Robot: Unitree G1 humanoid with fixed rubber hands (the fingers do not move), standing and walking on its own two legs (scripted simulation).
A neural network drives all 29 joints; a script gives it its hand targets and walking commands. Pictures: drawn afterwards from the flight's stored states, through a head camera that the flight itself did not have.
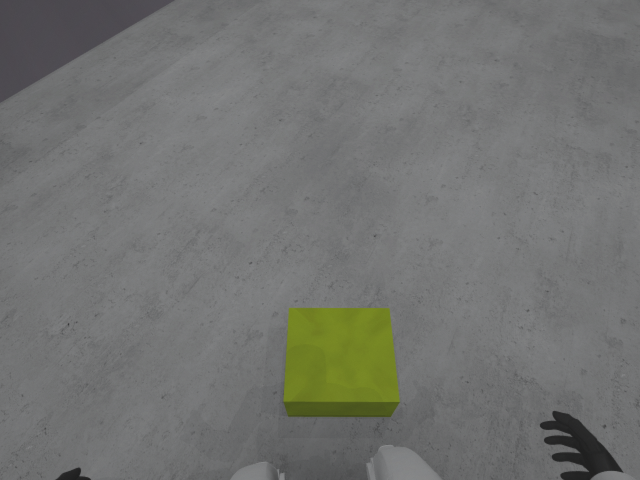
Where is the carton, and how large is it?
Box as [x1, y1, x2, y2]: [283, 308, 399, 416]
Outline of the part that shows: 289,308 283,400 288,416 390,416 399,402 389,309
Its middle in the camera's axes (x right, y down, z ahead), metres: +0.05 +0.34 +1.12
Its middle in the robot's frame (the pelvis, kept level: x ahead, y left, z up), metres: +0.48 -0.05 -0.65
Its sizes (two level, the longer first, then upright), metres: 0.295 0.263 0.166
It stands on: the floor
